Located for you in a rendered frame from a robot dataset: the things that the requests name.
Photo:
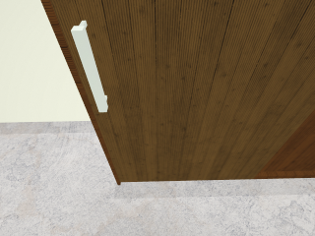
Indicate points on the wardrobe door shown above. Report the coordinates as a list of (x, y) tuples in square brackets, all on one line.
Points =
[(298, 152), (196, 89)]

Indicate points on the handle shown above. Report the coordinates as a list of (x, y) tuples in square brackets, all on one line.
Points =
[(83, 45)]

